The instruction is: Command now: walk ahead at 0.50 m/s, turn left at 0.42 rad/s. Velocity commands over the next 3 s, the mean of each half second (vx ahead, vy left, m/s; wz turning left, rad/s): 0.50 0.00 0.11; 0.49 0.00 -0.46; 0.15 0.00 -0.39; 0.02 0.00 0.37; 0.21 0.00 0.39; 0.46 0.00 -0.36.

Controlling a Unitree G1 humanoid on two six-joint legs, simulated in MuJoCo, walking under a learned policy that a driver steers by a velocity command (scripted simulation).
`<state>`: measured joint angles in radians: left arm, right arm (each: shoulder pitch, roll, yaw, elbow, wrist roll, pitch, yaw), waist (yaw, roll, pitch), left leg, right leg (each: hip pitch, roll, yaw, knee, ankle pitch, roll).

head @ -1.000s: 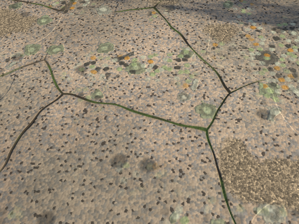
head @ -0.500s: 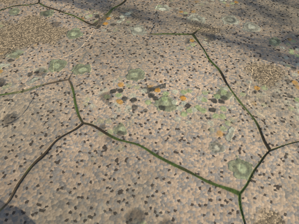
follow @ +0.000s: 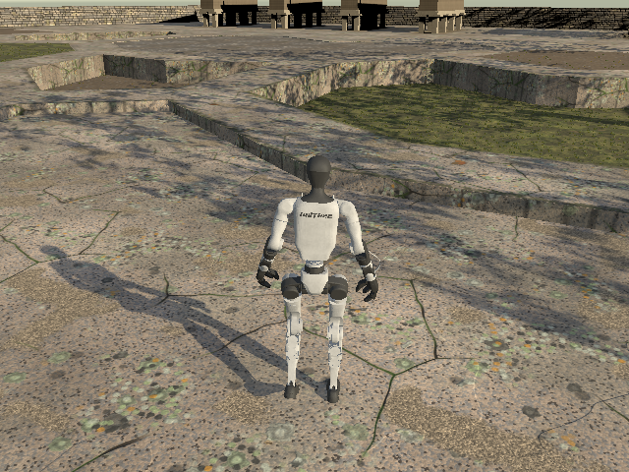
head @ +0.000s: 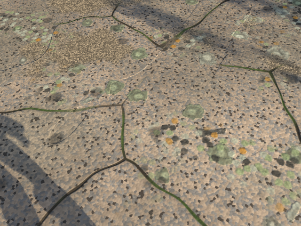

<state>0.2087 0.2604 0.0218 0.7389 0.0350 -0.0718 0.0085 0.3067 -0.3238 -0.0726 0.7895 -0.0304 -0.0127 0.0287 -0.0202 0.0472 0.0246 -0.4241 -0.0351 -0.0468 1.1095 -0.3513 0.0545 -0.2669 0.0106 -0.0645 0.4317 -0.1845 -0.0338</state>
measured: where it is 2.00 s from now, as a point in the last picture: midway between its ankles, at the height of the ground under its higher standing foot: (165, 189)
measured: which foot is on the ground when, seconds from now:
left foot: up 0.00-0.30, down 0.32-0.88, up 0.90-1.00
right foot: down 0.00-0.34, up 0.36-0.84, down 0.86-1.00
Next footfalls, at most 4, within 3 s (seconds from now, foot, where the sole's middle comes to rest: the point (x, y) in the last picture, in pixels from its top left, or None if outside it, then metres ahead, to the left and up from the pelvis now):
0.32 left None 0.30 0.13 -0.78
0.86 right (175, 203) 0.59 -0.06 -0.78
1.38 left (157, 159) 0.81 0.02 -0.78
1.82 right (188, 186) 0.66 -0.12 -0.78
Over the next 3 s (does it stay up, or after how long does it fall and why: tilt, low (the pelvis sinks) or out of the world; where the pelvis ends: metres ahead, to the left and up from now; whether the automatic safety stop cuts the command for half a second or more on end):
stays up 0.99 -0.03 0.00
